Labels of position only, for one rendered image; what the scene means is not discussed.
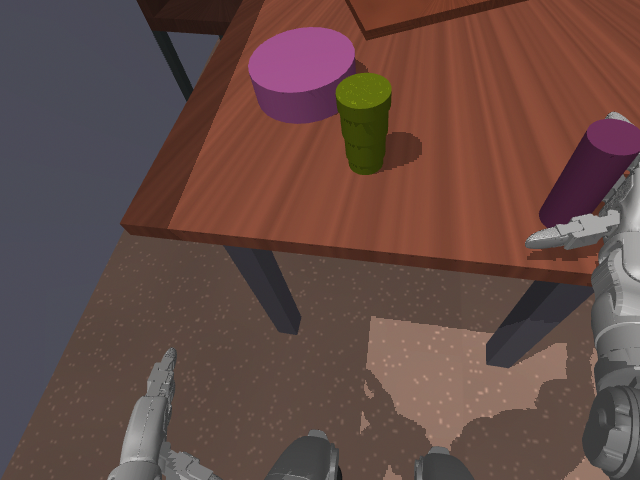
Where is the right robot arm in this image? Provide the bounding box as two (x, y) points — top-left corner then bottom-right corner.
(582, 232), (640, 480)

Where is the table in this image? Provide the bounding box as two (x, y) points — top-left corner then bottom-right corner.
(120, 0), (640, 368)

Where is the right robot hand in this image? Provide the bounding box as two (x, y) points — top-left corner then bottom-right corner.
(525, 112), (640, 250)

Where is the left robot hand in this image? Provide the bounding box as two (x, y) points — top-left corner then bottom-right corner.
(119, 347), (223, 480)

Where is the left robot arm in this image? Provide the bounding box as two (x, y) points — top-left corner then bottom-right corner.
(107, 461), (162, 480)

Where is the chair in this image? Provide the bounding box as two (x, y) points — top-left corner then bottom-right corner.
(136, 0), (243, 101)

